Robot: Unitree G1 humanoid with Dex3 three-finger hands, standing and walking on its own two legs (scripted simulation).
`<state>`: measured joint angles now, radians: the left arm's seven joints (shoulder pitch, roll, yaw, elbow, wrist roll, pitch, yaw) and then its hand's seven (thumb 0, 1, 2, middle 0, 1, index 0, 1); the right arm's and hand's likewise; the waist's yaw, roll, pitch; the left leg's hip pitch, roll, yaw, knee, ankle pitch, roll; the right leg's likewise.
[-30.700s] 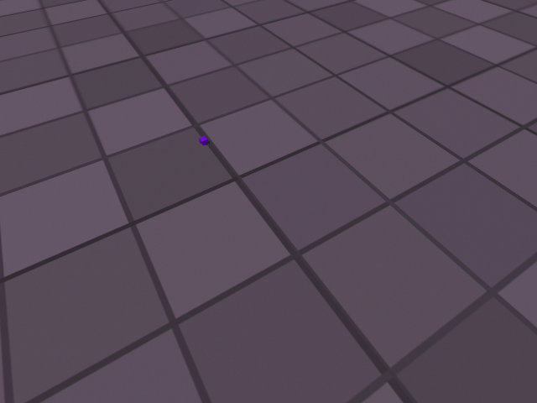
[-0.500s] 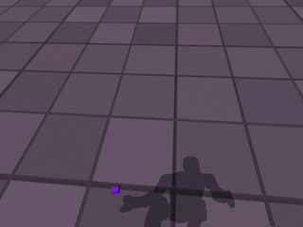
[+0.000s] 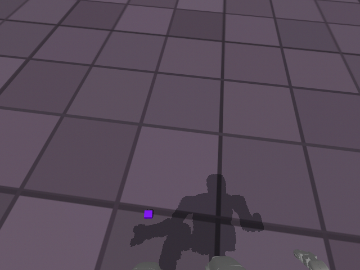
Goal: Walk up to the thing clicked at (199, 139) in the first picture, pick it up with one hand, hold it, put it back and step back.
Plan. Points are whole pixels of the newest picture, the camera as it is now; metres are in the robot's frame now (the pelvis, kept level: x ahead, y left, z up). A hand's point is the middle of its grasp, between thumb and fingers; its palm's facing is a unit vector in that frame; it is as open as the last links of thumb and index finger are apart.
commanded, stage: walk up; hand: left
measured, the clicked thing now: (148, 214) +0.42 +0.18 -0.75
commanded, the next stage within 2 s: stand in 1.70 s
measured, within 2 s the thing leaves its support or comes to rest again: neither
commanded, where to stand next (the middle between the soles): +0.03 -0.05 m, yaw -2 degrees
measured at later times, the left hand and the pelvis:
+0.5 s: hand out of the picture +0.07 +0.21 -0.14, palm faces -0.05 -0.93 -0.36, open 7.4 cm; pelvis -0.03 -0.04 +0.00, yaw -1 degrees
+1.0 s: hand out of the picture +0.03 +0.21 -0.14, palm faces +0.01 -0.94 -0.34, open 7.4 cm; pelvis -0.04 -0.04 +0.01, yaw -1 degrees
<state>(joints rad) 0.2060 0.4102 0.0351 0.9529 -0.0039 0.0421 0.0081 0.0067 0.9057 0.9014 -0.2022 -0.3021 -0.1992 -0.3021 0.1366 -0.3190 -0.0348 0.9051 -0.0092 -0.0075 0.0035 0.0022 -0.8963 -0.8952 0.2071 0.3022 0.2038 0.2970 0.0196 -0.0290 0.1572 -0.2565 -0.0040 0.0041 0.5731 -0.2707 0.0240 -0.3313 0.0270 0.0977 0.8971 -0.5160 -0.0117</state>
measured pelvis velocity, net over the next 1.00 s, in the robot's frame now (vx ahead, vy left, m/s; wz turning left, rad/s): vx -0.04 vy -0.04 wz -0.01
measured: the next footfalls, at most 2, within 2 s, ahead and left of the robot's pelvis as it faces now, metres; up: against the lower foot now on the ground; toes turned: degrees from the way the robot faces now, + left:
right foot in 0.20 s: +0.01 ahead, -0.15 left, +0.00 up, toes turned -2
left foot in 0.50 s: +0.00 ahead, +0.09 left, +0.00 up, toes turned -2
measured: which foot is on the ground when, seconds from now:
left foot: down 0.00-0.22, up 0.24-0.48, down 0.50-1.00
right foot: up 0.00-0.18, down 0.20-1.00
